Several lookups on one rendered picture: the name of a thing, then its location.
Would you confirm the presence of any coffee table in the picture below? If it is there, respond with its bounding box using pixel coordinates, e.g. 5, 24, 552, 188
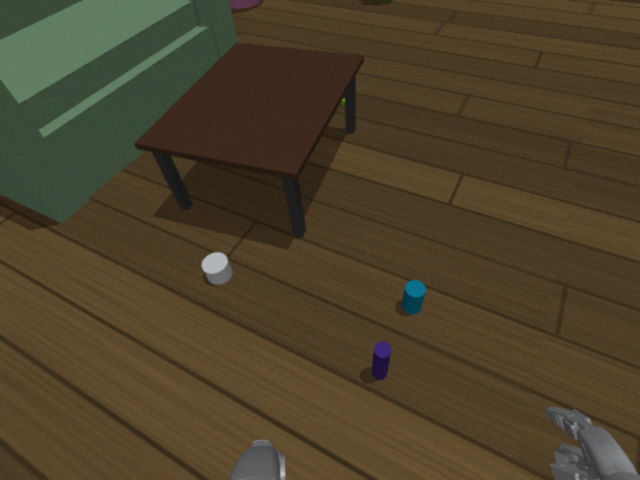
134, 43, 364, 238

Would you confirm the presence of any right robot hand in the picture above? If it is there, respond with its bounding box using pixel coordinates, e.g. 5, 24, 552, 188
544, 407, 638, 480

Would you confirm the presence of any sofa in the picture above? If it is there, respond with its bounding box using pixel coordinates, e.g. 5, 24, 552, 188
0, 0, 238, 223

